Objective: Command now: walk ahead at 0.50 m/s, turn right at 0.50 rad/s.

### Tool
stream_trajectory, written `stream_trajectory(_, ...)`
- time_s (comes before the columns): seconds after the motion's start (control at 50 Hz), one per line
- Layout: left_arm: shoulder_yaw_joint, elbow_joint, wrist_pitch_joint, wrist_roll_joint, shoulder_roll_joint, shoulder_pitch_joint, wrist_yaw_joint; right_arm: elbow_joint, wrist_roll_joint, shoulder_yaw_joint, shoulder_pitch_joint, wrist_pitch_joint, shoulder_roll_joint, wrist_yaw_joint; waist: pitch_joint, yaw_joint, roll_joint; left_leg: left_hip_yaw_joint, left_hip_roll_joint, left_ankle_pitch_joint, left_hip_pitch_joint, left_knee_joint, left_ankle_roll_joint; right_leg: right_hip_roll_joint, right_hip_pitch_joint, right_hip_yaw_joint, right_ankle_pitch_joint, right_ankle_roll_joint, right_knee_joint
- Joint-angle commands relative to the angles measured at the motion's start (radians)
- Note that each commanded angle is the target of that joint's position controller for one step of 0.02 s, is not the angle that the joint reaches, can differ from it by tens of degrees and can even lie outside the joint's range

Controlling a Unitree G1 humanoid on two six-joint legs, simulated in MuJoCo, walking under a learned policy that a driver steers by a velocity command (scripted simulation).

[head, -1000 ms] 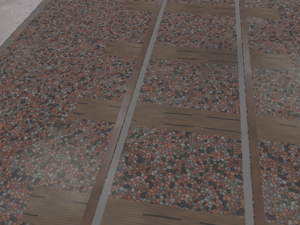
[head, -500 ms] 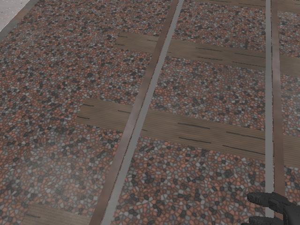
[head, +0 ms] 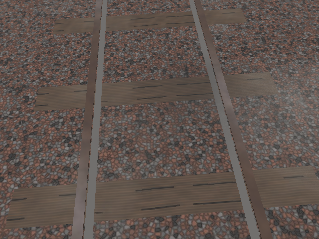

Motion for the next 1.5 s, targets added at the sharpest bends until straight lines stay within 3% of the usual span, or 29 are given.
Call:
stream_trajectory(0.02,0.058,-0.069,-0.007,-0.005,0.155,0.112,-0.012,-0.063,0.001,-0.045,-0.023,0.025,-0.207,-0.018,-0.083,0.130,0.107,-0.025,0.288,1.150,-0.001,0.334,0.110,0.105,0.203,-0.082,-0.116,-0.066,-0.016)
stream_trajectory(0.04,0.094,-0.031,-0.003,-0.008,0.224,0.284,0.003,-0.080,0.000,-0.038,-0.030,0.026,-0.196,-0.023,-0.172,0.215,0.070,-0.011,0.248,1.027,-0.160,0.585,0.072,0.104,0.484,-0.015,-0.068,-0.112,-0.071)
stream_trajectory(0.06,0.127,-0.019,0.005,-0.004,0.342,0.369,0.023,-0.128,-0.022,-0.003,0.047,0.003,-0.084,-0.010,-0.291,0.172,-0.150,-0.016,0.112,0.418,-0.584,0.970,0.008,-0.148,0.874,0.448,-0.153,-0.262,-0.089)
stream_trajectory(0.08,0.111,-0.046,-0.003,-0.001,0.323,0.360,0.022,-0.148,-0.012,0.011,0.028,-0.046,-0.070,0.009,-0.422,0.152,-0.173,-0.243,-0.042,-0.185,-0.815,1.170,-0.002,-0.292,1.038,0.905,-0.217,-0.381,-0.276)
stream_trajectory(0.1,0.088,-0.046,-0.008,0.012,0.249,0.348,0.022,-0.180,0.028,-0.011,-0.091,-0.079,-0.146,0.026,-0.337,0.192,-0.106,-0.337,0.025,-0.127,-0.931,1.196,0.028,-0.259,1.007,0.783,-0.207,-0.315,-0.309)
stream_trajectory(0.12,0.076,-0.048,-0.014,0.011,0.201,0.292,0.025,-0.186,0.041,-0.007,-0.120,-0.094,-0.141,0.030,-0.220,0.163,-0.048,-0.320,0.077,-0.039,-0.938,1.126,0.049,-0.224,0.862,0.611,-0.133,-0.269,-0.308)
stream_trajectory(0.14,0.064,-0.064,-0.016,0.012,0.167,0.215,0.026,-0.171,0.027,-0.009,-0.116,-0.094,-0.132,0.023,-0.140,0.112,0.032,-0.304,0.124,0.024,-0.879,1.023,0.046,-0.182,0.695,0.485,-0.024,-0.234,-0.318)
stream_trajectory(0.18,0.045,-0.090,-0.020,0.029,0.119,0.137,0.028,-0.152,0.008,-0.021,-0.082,-0.062,-0.136,0.020,-0.088,0.053,0.003,-0.300,0.169,0.083,-0.741,0.922,0.029,-0.130,0.500,0.366,0.111,-0.209,-0.368)
stream_trajectory(0.34,0.055,-0.039,-0.027,0.012,0.175,0.226,0.058,-0.211,-0.007,-0.002,-0.260,-0.040,-0.067,0.020,-0.015,0.105,-0.034,-0.241,0.127,0.501,-0.709,0.426,-0.034,-0.045,0.415,0.157,0.133,-0.148,-0.437)
stream_trajectory(0.46,0.061,0.018,-0.016,0.005,0.186,0.302,0.062,-0.258,0.006,-0.002,-0.363,-0.057,-0.096,0.048,0.033,0.134,-0.054,-0.258,0.095,0.462,-0.761,0.265,0.024,-0.148,0.607,0.225,0.092,-0.132,-0.376)
stream_trajectory(0.52,0.067,0.021,0.000,0.007,0.203,0.277,0.071,-0.241,0.006,-0.017,-0.267,-0.063,-0.133,0.054,-0.016,0.070,-0.082,-0.225,0.056,0.340,-0.632,0.241,0.071,-0.158,0.673,0.223,0.346,-0.096,-0.261)
stream_trajectory(0.54,0.061,0.016,0.006,0.011,0.194,0.262,0.071,-0.204,0.004,-0.036,-0.145,-0.064,-0.164,0.050,-0.093,0.006,-0.069,-0.196,0.027,0.354,-0.460,0.225,0.098,-0.109,0.652,0.186,0.480,-0.075,-0.118)
stream_trajectory(0.56,0.043,0.001,0.009,0.022,0.158,0.265,0.072,-0.171,-0.008,-0.052,0.020,-0.062,-0.213,0.044,-0.233,-0.059,-0.016,-0.300,0.130,0.386,-0.180,0.273,0.152,-0.052,0.513,0.143,0.356,-0.043,0.127)
stream_trajectory(0.58,0.017,-0.008,-0.009,0.017,0.068,0.415,0.063,-0.146,-0.015,-0.077,0.136,-0.054,-0.302,0.041,-0.384,-0.020,0.232,-0.738,0.370,0.213,0.221,0.234,0.317,0.109,0.111,0.083,-0.084,0.042,0.524)
stream_trajectory(0.6,0.016,0.001,-0.026,0.006,0.096,0.387,0.060,-0.132,0.007,-0.056,0.161,-0.050,-0.224,0.048,-0.410,-0.048,0.288,-0.992,0.406,0.019,0.277,0.068,0.337,0.147,-0.063,0.187,-0.532,0.042,0.656)
stream_trajectory(0.62,0.035,-0.024,-0.037,-0.017,0.172,0.291,0.055,-0.145,0.015,-0.040,0.085,-0.049,-0.175,0.046,-0.244,-0.049,0.199,-0.870,0.382,-0.077,0.160,0.047,0.281,0.081,-0.160,0.198,-0.477,0.029,0.719)
stream_trajectory(0.66,0.036,-0.056,-0.041,0.000,0.172,0.175,0.060,-0.174,-0.004,-0.021,-0.053,-0.040,-0.126,0.044,-0.067,-0.001,0.075,-0.653,0.312,0.067,-0.135,-0.002,0.241,-0.012,-0.127,0.134,-0.318,0.024,0.617)
stream_trajectory(0.76,0.033,-0.053,-0.011,0.016,0.113,0.206,0.067,-0.157,-0.005,-0.018,-0.072,-0.054,-0.131,0.040,-0.027,0.066,0.107,-0.444,0.243,0.368,-0.305,-0.099,0.252,-0.074,-0.033,0.109,-0.182,0.062,0.435)
stream_trajectory(0.88,0.015,-0.103,-0.026,0.015,0.070,0.013,0.055,-0.121,0.010,-0.023,0.006,-0.036,-0.159,0.018,0.005,0.006,0.079,-0.295,0.184,0.472,-0.262,-0.114,0.205,-0.043,-0.024,0.056,0.128,0.086,0.064)
stream_trajectory(1.0,0.012,-0.162,-0.042,0.003,0.082,-0.128,0.020,-0.075,0.017,-0.028,0.096,-0.002,-0.176,0.013,0.044,-0.028,0.087,-0.327,0.268,0.510,-0.073,-0.033,0.194,-0.003,-0.058,0.049,0.066,0.048,-0.092)
stream_trajectory(1.04,0.022,-0.159,-0.045,0.005,0.108,-0.085,0.013,-0.074,0.018,-0.034,0.079,0.007,-0.192,0.008,0.015,0.012,0.107,-0.328,0.283,0.652,-0.029,0.036,0.175,0.020,0.018,0.038,-0.011,0.019,-0.118)
stream_trajectory(1.08,0.058,-0.093,-0.045,0.011,0.175,0.141,0.022,-0.085,0.016,-0.030,0.042,0.016,-0.186,0.004,-0.129,0.135,0.099,-0.270,0.218,0.895,-0.083,0.293,0.135,0.066,0.354,-0.004,0.012,-0.034,-0.150)
stream_trajectory(1.1,0.078,-0.058,-0.041,0.024,0.243,0.324,0.033,-0.111,-0.005,-0.011,0.042,0.012,-0.144,0.003,-0.279,0.201,0.015,-0.232,0.164,0.664,-0.285,0.580,0.101,-0.093,0.672,0.165,0.066,-0.099,-0.096)
stream_trajectory(1.12,0.093,-0.039,-0.036,0.028,0.319,0.370,0.033,-0.121,-0.003,0.029,0.182,-0.011,-0.010,0.015,-0.409,0.134,-0.254,-0.229,-0.025,-0.031,-0.708,0.943,0.038,-0.334,1.029,0.640,-0.111,-0.266,-0.181)
stream_trajectory(1.14,0.068,-0.044,-0.032,0.019,0.213,0.383,0.035,-0.100,0.021,0.006,0.131,-0.031,-0.114,0.023,-0.415,0.183,-0.177,-0.366,0.000,-0.186,-0.826,1.066,0.046,-0.341,1.023,0.741,-0.237,-0.254,-0.268)
stream_trajectory(1.16,0.054,-0.051,-0.033,0.020,0.179,0.309,0.040,-0.134,0.047,-0.012,0.031,-0.041,-0.170,0.026,-0.244,0.179,-0.122,-0.359,0.048,-0.112,-0.889,1.085,0.056,-0.310,0.887,0.574,-0.207,-0.202,-0.291)
stream_trajectory(1.2,0.040,-0.055,-0.037,0.028,0.132,0.193,0.040,-0.147,0.032,-0.015,-0.047,-0.036,-0.147,0.018,-0.093,0.119,-0.031,-0.328,0.125,0.032,-0.830,0.978,0.045,-0.232,0.624,0.360,-0.063,-0.154,-0.356)
stream_trajectory(1.3,0.046,-0.019,-0.068,0.037,0.127,0.143,0.039,-0.144,0.026,-0.017,-0.013,0.025,-0.075,0.011,-0.017,0.045,-0.045,-0.346,0.165,0.173,-0.760,0.865,0.014,-0.195,0.443,0.136,0.054,-0.140,-0.486)
stream_trajectory(1.5,0.067,0.056,-0.034,0.019,0.185,0.240,0.071,-0.265,0.015,-0.003,-0.294,0.016,-0.037,0.057,0.069,0.137,-0.008,-0.233,0.131,0.439,-0.829,0.422,0.037,-0.202,0.629,-0.112,0.150,-0.084,-0.473)
Velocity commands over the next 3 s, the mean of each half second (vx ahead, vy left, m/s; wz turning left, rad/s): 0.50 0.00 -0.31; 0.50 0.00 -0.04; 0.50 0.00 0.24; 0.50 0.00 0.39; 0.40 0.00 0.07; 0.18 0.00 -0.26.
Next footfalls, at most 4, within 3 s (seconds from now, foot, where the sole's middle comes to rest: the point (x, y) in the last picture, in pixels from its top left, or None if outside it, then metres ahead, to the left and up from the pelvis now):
0.04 right None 0.20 -0.10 -0.76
0.56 left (144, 222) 0.54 0.08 -0.76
1.10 right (201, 162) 0.80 -0.20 -0.76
1.64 left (149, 116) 1.10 0.03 -0.76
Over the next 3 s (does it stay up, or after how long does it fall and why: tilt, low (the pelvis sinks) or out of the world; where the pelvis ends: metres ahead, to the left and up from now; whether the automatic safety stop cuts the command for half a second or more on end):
stays up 1.50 -0.03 0.00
